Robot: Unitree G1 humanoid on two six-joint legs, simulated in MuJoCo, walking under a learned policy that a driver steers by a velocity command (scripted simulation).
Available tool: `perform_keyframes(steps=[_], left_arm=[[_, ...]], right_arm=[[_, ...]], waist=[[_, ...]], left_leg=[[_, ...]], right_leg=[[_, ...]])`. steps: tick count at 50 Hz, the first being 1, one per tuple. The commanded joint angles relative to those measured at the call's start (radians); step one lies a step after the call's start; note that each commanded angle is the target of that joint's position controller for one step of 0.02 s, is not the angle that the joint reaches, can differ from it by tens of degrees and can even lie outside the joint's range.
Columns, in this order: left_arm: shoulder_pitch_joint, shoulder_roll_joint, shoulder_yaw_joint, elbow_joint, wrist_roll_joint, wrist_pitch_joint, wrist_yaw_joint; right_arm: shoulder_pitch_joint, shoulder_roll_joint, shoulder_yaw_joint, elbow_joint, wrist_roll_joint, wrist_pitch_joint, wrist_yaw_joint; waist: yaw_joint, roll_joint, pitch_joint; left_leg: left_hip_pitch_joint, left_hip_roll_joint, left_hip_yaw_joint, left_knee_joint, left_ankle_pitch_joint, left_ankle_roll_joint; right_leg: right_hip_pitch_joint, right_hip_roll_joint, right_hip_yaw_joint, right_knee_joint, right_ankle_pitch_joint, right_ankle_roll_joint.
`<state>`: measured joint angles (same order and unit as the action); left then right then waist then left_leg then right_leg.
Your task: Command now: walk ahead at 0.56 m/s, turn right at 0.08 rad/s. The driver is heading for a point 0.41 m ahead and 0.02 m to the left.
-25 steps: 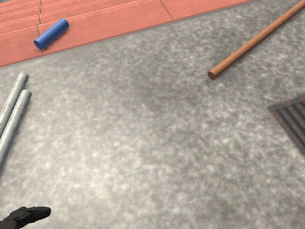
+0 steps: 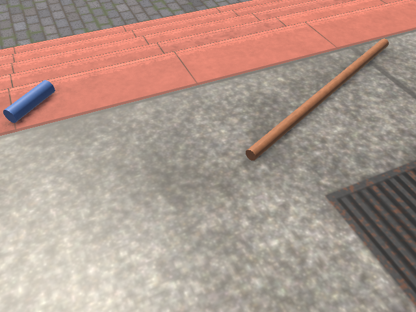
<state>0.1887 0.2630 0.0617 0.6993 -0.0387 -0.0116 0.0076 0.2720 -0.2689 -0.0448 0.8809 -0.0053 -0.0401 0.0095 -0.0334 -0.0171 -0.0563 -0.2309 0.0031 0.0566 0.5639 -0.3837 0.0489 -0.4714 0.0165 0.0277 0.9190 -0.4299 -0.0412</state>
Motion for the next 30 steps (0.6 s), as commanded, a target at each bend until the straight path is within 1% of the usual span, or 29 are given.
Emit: perform_keyframes(steps=[1,2,3,4,5,6,7,9,10,12,13,14,15,16,17,18,19,20,21,22,23,24,25,27,28,29,30], left_arm=[[-0.161,0.109,0.033,-0.126,0.015,-0.068,-0.005],[-0.147,0.106,0.036,-0.123,0.030,-0.070,-0.008],[-0.150,0.093,0.022,-0.109,0.152,-0.036,-0.049],[-0.133,0.068,0.020,-0.110,0.141,-0.018,-0.071],[-0.133,0.065,0.016,-0.110,0.119,-0.007,-0.082],[-0.144,0.066,0.013,-0.111,0.103,-0.001,-0.088],[-0.164,0.064,0.009,-0.114,0.091,0.000,-0.090],[-0.225,0.054,-0.002,-0.127,0.084,-0.004,-0.091],[-0.255,0.050,-0.006,-0.134,0.082,-0.006,-0.091],[-0.289,0.057,-0.009,-0.145,0.083,-0.007,-0.090],[-0.291,0.061,-0.009,-0.146,0.085,-0.008,-0.087],[-0.275,0.065,-0.009,-0.144,0.088,-0.010,-0.082],[-0.224,0.078,-0.002,-0.132,0.090,-0.012,-0.073],[-0.094,0.097,0.010,-0.095,0.087,-0.019,-0.059],[0.144,0.129,0.028,-0.016,0.086,-0.030,-0.044],[0.330,0.214,0.053,0.029,0.110,-0.043,-0.025],[0.383,0.323,0.067,0.042,0.112,-0.053,-0.015],[0.331,0.268,0.053,0.049,0.097,-0.061,-0.011],[0.241,0.207,0.035,0.062,0.089,-0.065,-0.010],[0.144,0.135,0.022,0.016,-0.001,-0.087,-0.018],[0.083,0.112,0.012,0.022,0.002,-0.096,-0.025],[0.055,0.079,0.004,0.029,0.024,-0.102,-0.028],[0.045,0.067,0.002,0.038,0.033,-0.107,-0.030],[0.028,0.099,0.007,0.059,0.032,-0.112,-0.022],[0.021,0.114,0.010,0.067,0.034,-0.111,-0.015],[0.010,0.116,0.009,0.072,0.035,-0.107,-0.006],[0.004,0.112,0.006,0.078,0.033,-0.101,0.002]], right_arm=[[0.044,-0.162,-0.040,-0.036,0.002,-0.052,-0.009],[0.036,-0.148,-0.035,-0.036,0.012,-0.052,-0.009],[0.068,-0.146,-0.036,-0.021,-0.024,-0.036,0.001],[0.073,-0.140,-0.039,-0.019,-0.025,-0.033,0.006],[0.090,-0.128,-0.038,-0.016,-0.019,-0.033,0.012],[0.110,-0.119,-0.038,-0.013,-0.014,-0.034,0.017],[0.130,-0.114,-0.037,-0.011,-0.012,-0.036,0.020],[0.171,-0.128,-0.042,-0.006,-0.011,-0.039,0.018],[0.193,-0.140,-0.045,0.000,-0.012,-0.039,0.014],[0.220,-0.153,-0.046,0.012,-0.015,-0.039,0.007],[0.228,-0.157,-0.046,0.019,-0.016,-0.038,0.004],[0.229,-0.164,-0.046,0.027,-0.014,-0.035,0.001],[0.222,-0.180,-0.048,0.033,-0.012,-0.034,-0.001],[0.215,-0.200,-0.051,0.041,-0.012,-0.033,-0.003],[0.180,-0.204,-0.050,0.035,-0.012,-0.031,-0.006],[0.181,-0.134,-0.029,-0.004,-0.004,-0.032,-0.002],[0.205,-0.005,-0.003,-0.061,-0.001,-0.045,0.009],[0.129,-0.085,-0.024,-0.054,-0.004,-0.048,0.002],[0.086,-0.096,-0.029,-0.068,0.001,-0.048,0.002],[0.035,-0.111,-0.030,-0.076,0.056,-0.078,-0.014],[0.031,-0.120,-0.035,-0.073,0.051,-0.081,-0.020],[0.043,-0.110,-0.037,-0.067,0.044,-0.069,-0.018],[0.048,-0.088,-0.034,-0.062,0.041,-0.053,-0.016],[0.031,-0.051,-0.026,-0.069,0.027,-0.028,-0.012],[-0.009,-0.044,-0.022,-0.088,0.017,-0.025,-0.011],[-0.048,-0.040,-0.018,-0.105,0.010,-0.026,-0.008],[-0.093,-0.029,-0.010,-0.117,0.005,-0.032,-0.002]], waist=[[-0.021,0.148,0.152],[-0.010,0.132,0.145],[-0.009,0.070,0.142],[0.001,0.125,0.149],[-0.003,0.138,0.153],[-0.009,0.138,0.157],[-0.017,0.133,0.161],[-0.047,0.139,0.163],[-0.062,0.147,0.167],[-0.071,0.152,0.187],[-0.067,0.156,0.194],[-0.053,0.165,0.191],[-0.018,0.176,0.164],[0.055,0.174,0.091],[0.175,0.132,-0.032],[0.242,-0.009,-0.181],[0.188,-0.296,-0.292],[0.182,-0.143,-0.200],[0.119,-0.058,-0.038],[0.105,-0.059,-0.026],[0.063,-0.064,-0.012],[0.027,-0.074,0.000],[0.009,-0.066,0.012],[-0.019,-0.037,0.061],[-0.021,-0.037,0.082],[-0.021,-0.037,0.095],[-0.011,-0.042,0.100]], left_leg=[[0.273,0.355,-0.579,-0.425,-0.399,0.175],[0.254,0.324,-0.504,-0.434,-0.325,0.155],[0.145,0.244,-0.389,-0.484,-0.286,0.129],[0.103,0.212,-0.324,-0.503,-0.216,0.122],[0.100,0.197,-0.278,-0.514,-0.157,0.122],[0.107,0.191,-0.245,-0.524,-0.109,0.122],[0.122,0.189,-0.218,-0.531,-0.056,0.120],[0.162,0.190,-0.168,-0.536,0.042,0.114],[0.184,0.205,-0.157,-0.545,0.075,0.115],[0.235,0.239,-0.139,-0.554,0.149,0.118],[0.261,0.252,-0.124,-0.539,0.214,0.117],[0.273,0.262,-0.104,-0.501,0.341,0.113],[0.274,0.267,-0.076,-0.418,0.591,0.107],[0.251,0.266,-0.038,-0.246,0.884,0.099],[0.136,0.220,0.018,0.022,0.963,0.079],[-0.136,0.141,0.037,0.396,0.641,0.054],[-0.420,-0.048,-0.062,0.701,-0.159,0.033],[-0.500,-0.033,-0.202,0.786,-0.101,0.060],[-0.511,0.030,-0.165,0.775,-0.005,0.063],[-0.495,0.076,-0.160,0.755,0.014,0.040],[-0.457,0.113,-0.149,0.704,0.054,0.023],[-0.401,0.134,-0.145,0.674,0.083,0.013],[-0.374,0.133,-0.133,0.641,0.102,0.003],[-0.373,0.114,-0.102,0.565,0.136,-0.025],[-0.372,0.104,-0.085,0.495,0.189,-0.038],[-0.350,0.089,-0.062,0.389,0.264,-0.047],[-0.299,0.069,-0.036,0.254,0.362,-0.048]], right_leg=[[-0.594,-0.089,0.067,0.243,0.115,-0.006],[-0.571,-0.102,0.063,0.220,0.179,0.003],[-0.434,-0.087,0.003,0.215,0.247,0.016],[-0.387,-0.077,-0.026,0.208,0.278,0.025],[-0.374,-0.083,-0.037,0.193,0.300,0.032],[-0.365,-0.086,-0.047,0.151,0.319,0.038],[-0.350,-0.088,-0.058,0.085,0.339,0.041],[-0.292,-0.082,-0.083,-0.067,0.360,0.039],[-0.266,-0.081,-0.096,-0.128,0.356,0.031],[-0.224,-0.077,-0.115,-0.219,0.319,0.005],[-0.196,-0.069,-0.125,-0.257,0.283,-0.012],[-0.140,-0.050,-0.140,-0.295,0.233,-0.032],[-0.037,-0.012,-0.160,-0.319,0.178,-0.055],[0.141,0.033,-0.171,-0.333,0.151,-0.077],[0.436,0.059,-0.167,-0.364,0.163,-0.098],[0.758,-0.146,0.088,-0.421,-0.095,-0.133],[0.892,-0.417,0.644,-0.612,-0.349,-0.187],[0.792,-0.413,0.721,-0.672,-0.128,-0.182],[0.649,-0.388,0.498,-0.613,0.229,-0.178],[0.576,-0.338,0.388,-0.623,0.458,-0.204],[0.505,-0.298,0.278,-0.626,0.619,-0.194],[0.437,-0.266,0.204,-0.643,0.722,-0.180],[0.403,-0.252,0.160,-0.663,0.809,-0.170],[0.326,-0.237,0.085,-0.701,0.941,-0.171],[0.286,-0.215,0.040,-0.717,0.981,-0.166],[0.253,-0.178,-0.014,-0.724,0.995,-0.153],[0.221,-0.132,-0.070,-0.721,0.977,-0.128]])
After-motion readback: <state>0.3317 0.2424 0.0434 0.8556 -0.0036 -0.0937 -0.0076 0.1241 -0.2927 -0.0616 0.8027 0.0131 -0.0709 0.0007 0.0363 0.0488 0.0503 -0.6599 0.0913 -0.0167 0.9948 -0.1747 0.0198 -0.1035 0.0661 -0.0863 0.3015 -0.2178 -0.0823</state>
